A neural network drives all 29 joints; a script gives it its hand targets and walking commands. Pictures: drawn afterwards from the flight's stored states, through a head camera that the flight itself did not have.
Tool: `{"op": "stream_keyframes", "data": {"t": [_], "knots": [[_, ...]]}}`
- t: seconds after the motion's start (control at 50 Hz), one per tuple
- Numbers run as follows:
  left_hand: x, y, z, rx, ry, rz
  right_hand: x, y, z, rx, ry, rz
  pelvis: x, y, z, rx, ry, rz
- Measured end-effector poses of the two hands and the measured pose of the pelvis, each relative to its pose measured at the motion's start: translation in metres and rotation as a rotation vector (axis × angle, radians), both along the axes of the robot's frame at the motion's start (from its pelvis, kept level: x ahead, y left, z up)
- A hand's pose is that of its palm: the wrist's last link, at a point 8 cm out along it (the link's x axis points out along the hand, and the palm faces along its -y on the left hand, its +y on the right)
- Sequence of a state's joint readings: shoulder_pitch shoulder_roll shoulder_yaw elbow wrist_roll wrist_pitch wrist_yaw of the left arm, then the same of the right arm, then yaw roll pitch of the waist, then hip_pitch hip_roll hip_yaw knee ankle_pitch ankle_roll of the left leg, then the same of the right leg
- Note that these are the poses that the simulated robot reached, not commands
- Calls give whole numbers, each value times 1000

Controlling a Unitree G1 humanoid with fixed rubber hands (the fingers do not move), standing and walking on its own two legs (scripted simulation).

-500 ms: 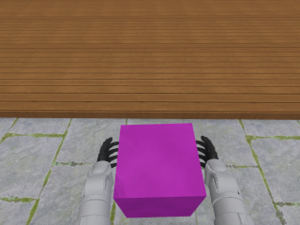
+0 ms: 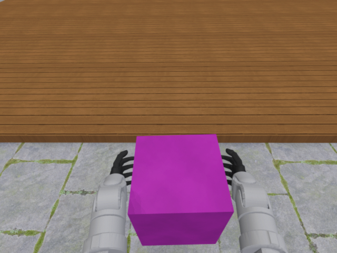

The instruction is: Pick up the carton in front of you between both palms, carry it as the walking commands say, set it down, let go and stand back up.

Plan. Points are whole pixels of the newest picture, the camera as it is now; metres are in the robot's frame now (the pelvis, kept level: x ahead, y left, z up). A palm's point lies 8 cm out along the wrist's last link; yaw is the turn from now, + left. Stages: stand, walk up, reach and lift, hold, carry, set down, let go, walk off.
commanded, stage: reach and lift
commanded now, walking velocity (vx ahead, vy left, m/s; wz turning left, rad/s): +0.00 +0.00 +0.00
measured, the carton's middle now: (177, 192) +0.30 +0.00 -0.04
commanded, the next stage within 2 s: hold in 0.62 s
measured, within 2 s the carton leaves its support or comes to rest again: neither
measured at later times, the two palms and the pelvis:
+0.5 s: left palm (117, 175) +0.31 +0.15 +0.04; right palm (238, 172) +0.31 -0.15 +0.04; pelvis +0.02 +0.00 +0.01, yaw +0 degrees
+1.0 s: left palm (116, 175) +0.30 +0.15 +0.05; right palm (241, 173) +0.30 -0.15 +0.05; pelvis +0.01 +0.00 +0.01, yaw +0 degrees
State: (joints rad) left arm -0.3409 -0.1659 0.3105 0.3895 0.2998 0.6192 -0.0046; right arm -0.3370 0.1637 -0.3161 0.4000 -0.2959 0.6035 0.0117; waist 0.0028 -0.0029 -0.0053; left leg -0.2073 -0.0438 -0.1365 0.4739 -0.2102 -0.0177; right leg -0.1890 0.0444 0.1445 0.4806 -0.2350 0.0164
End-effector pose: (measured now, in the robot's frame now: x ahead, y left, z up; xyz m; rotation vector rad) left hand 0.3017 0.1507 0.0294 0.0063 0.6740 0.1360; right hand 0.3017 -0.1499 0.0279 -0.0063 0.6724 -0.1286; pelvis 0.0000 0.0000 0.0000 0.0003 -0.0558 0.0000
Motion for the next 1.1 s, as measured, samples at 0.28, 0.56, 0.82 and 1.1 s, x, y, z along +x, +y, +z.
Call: {"op": "stream_keyframes", "data": {"t": [0.28,0.56,0.82,1.1], "knots": [[6,0,5,13,6,-11,7,0,7,-24,6,13,16,0,5,1,-6,1],[5,-1,10,25,7,-19,6,0,13,-33,7,22,24,-1,8,0,-19,2],[-2,-1,31,16,-38,-11,-1,-1,32,-24,-38,14,17,-2,8,0,-51,3],[-4,-1,27,2,-13,-6,-4,-1,28,-7,-12,-1,5,0,6,0,-66,1]]}}
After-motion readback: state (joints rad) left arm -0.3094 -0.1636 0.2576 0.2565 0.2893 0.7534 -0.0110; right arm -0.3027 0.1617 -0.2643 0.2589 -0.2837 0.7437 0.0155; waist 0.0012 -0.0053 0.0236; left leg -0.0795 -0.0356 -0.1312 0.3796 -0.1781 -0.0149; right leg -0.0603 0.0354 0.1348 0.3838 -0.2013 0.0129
